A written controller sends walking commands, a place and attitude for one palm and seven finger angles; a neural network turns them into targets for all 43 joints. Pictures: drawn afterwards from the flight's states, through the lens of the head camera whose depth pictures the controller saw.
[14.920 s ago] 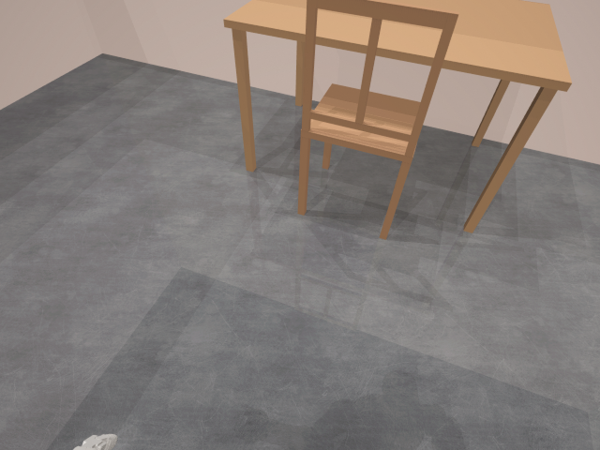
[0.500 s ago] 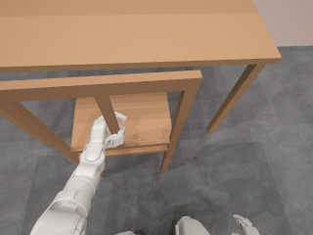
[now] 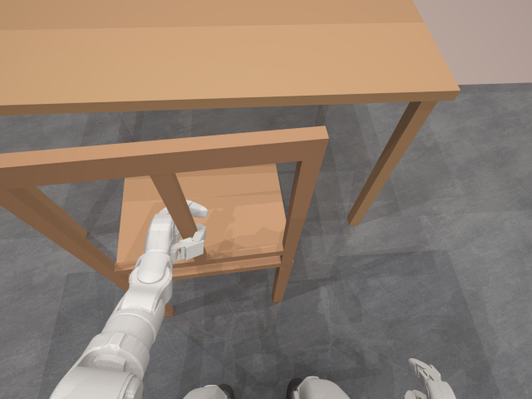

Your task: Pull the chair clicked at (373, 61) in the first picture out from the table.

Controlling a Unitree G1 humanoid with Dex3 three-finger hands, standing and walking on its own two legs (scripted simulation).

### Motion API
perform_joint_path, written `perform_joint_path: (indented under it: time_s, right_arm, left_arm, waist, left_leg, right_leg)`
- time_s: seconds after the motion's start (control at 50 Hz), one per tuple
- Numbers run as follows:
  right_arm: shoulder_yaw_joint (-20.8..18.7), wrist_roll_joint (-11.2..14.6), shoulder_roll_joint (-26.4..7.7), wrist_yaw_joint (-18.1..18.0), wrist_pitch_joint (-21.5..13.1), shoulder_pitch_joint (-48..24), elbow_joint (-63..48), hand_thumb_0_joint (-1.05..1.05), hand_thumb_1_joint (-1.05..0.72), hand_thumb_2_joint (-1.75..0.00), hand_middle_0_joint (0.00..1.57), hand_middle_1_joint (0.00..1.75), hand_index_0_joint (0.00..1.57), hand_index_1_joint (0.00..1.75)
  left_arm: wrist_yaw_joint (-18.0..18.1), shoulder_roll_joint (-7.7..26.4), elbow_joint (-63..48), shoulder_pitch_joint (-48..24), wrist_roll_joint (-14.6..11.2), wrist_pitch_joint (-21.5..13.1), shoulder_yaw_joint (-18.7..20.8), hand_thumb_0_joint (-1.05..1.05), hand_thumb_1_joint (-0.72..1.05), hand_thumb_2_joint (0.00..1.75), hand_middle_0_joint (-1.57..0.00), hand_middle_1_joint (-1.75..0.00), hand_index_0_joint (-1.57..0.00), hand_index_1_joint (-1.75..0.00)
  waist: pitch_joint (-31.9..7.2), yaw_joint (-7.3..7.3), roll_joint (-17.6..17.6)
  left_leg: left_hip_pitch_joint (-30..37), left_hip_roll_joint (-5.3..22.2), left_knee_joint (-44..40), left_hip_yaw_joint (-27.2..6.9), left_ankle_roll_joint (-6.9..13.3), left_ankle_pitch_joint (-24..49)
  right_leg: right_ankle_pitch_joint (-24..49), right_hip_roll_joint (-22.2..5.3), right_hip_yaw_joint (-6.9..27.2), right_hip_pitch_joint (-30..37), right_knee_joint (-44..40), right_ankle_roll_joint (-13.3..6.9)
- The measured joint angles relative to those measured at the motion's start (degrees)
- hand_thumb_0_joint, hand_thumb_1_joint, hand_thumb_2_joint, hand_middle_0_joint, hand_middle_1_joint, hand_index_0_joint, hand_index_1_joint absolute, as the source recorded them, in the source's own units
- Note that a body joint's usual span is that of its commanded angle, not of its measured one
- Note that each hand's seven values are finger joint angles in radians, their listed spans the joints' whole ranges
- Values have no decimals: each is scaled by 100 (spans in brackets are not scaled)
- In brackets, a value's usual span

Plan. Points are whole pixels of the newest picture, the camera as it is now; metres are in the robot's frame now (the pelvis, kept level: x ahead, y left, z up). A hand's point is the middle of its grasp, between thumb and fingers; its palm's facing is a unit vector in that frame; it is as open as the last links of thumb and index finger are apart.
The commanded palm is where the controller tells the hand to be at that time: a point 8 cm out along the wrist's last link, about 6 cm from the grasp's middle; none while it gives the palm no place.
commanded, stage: step backward, pulling the chair out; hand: left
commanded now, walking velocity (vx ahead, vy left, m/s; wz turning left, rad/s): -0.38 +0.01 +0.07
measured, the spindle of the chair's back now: (185, 224) +0.39 +0.14 -0.05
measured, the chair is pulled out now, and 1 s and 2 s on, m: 0.11 0.32 0.53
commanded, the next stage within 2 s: none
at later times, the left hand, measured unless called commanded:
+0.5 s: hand (197, 300) +0.26 +0.11 -0.06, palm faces -0.03 -0.99 -0.15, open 5.6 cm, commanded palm +0.25 +0.16 -0.06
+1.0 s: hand (189, 374) +0.16 +0.11 -0.06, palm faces -0.01 -0.99 -0.16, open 5.6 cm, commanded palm +0.15 +0.16 -0.06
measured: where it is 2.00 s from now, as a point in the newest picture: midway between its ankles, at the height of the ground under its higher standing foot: outside the picture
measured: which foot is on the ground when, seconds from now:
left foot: down 0.00-0.08, up 0.10-0.28, down 0.30-0.56, up 0.58-0.72, down 0.74-1.00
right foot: down 0.00-0.78, up 0.80-0.88, down 0.90-1.00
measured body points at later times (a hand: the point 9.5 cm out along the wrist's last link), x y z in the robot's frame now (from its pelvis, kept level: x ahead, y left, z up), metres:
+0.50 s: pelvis -0.09 +0.00 +0.00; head +0.00 -0.01 +0.44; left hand +0.26 +0.16 -0.05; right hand +0.02 -0.26 -0.13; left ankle -0.08 +0.14 -0.73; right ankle -0.05 -0.12 -0.73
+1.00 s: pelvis -0.20 -0.01 +0.00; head -0.11 -0.02 +0.44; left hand +0.16 +0.16 -0.05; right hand -0.10 -0.26 -0.14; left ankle -0.16 +0.12 -0.73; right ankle -0.13 -0.12 -0.73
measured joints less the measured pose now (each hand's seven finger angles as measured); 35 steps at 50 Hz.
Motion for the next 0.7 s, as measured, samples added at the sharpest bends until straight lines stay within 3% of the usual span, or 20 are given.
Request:
perform_joint_path:
  time_s: [0.04, 0.1, 0.18, 0.24, 0.32, 0.4, 0.46, 0.5, 0.54, 0.6, 0.66, 0.7]
  right_arm:
    - [52, 13, 62, 37, -28, -20, 76, 0, -91, -89, 20, 30, 20, 30]
    - [100, 123, 108, 10, -51, -69, 176, 1, -91, -89, 20, 30, 20, 30]
    - [118, 187, -10, -93, -142, -142, 355, 1, -91, -89, 20, 30, 20, 30]
    - [109, 186, -184, -168, -169, -202, 429, 1, -91, -89, 20, 30, 20, 30]
    - [29, 208, -387, -283, -106, -245, 390, 1, -91, -89, 20, 30, 20, 30]
    - [14, 149, -222, -277, 2, -261, 129, 1, -91, -89, 20, 30, 20, 30]
    - [26, 67, -40, -203, -31, -131, 23, 1, -91, -89, 20, 30, 20, 30]
    - [62, 45, 69, -138, -82, -90, 80, 1, -91, -89, 20, 30, 20, 30]
    - [101, 56, 138, -94, -114, -156, 174, 1, -91, -89, 20, 30, 20, 30]
    - [123, 150, 172, -110, -154, -218, 312, 1, -91, -89, 20, 30, 20, 30]
    - [119, 176, 69, -162, -241, -243, 449, 1, -91, -89, 20, 30, 20, 30]
    - [131, 168, -42, -199, -293, -230, 509, 1, -91, -89, 20, 30, 20, 30]
  left_arm:
    - [-1, -2, 68, 1, -15, -77, 50, 8, 64, 77, -30, -115, -50, -144]
    - [2, -30, 242, -69, -73, -194, 130, 8, 64, 77, -31, -114, -50, -144]
    - [10, -136, 405, -230, -85, -168, 164, 9, 64, 76, -30, -113, -50, -144]
    - [58, -248, 368, -320, -58, -52, 103, 8, 65, 75, -29, -113, -50, -144]
    - [131, -331, 171, -408, -55, 163, -193, 7, 65, 74, -27, -114, -50, -144]
    - [110, -186, -44, -334, -51, 237, -362, 6, 66, 73, -26, -116, -50, -144]
    - [72, -159, -84, -137, -12, 180, -364, 6, 66, 73, -26, -116, -50, -144]
    - [60, -166, -11, -71, 12, 81, -339, 6, 65, 74, -27, -116, -50, -144]
    - [58, -168, 118, -113, -2, -27, -269, 6, 64, 75, -28, -116, -50, -144]
    - [52, -179, 357, -214, -16, -130, -152, 6, 63, 76, -29, -115, -50, -144]
    - [65, -242, 527, -343, -3, -110, -75, 7, 63, 76, -29, -114, -50, -144]
    - [88, -290, 538, -408, 28, -44, -79, 7, 64, 76, -28, -114, -50, -144]
  waist:
    - [54, 57, 112]
    - [119, 34, 298]
    - [85, 6, 305]
    - [90, -71, 319]
    - [115, -128, 370]
    - [217, -6, 6]
    - [115, 21, -12]
    - [73, 114, 54]
    - [170, 145, 206]
    - [163, 78, 344]
    - [83, 6, 347]
    - [52, -51, 335]
  left_leg:
    - [-50, 126, 96, -40, -75, -15]
    - [-292, 256, 458, -175, -194, -37]
    - [-641, -15, 1464, -459, -259, -1068]
    - [-472, -42, 1170, -482, -279, -996]
    - [37, 116, 91, -376, -176, -119]
    - [102, -40, -117, -117, -104, 66]
    - [35, -16, -50, -104, -112, 95]
    - [-38, 77, 62, -107, -155, 70]
    - [-78, 225, 152, -153, -216, 83]
    - [-321, 268, 644, -267, -272, -257]
    - [-502, 38, 1353, -419, -260, -1058]
    - [-355, -12, 1175, -406, -250, -1101]
  right_leg:
    - [-42, 121, -45, 88, -188, -19]
    - [207, 257, -182, 102, -372, -132]
    - [316, 138, -222, -102, -353, -162]
    - [435, -4, -293, -215, -383, -101]
    - [538, -116, -402, -380, -308, 24]
    - [756, -243, -141, -466, -300, 103]
    - [211, -164, -47, -351, 144, 76]
    - [32, -55, -33, -164, 9, 36]
    - [318, 86, -96, -108, -145, -35]
    - [446, 160, -200, -166, -225, -99]
    - [575, 69, -222, -334, -256, -101]
    - [689, -3, -254, -416, -310, -57]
